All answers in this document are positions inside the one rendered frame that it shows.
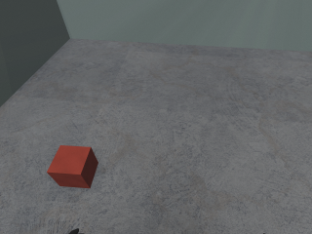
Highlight carton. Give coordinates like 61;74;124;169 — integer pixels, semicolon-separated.
47;145;98;189

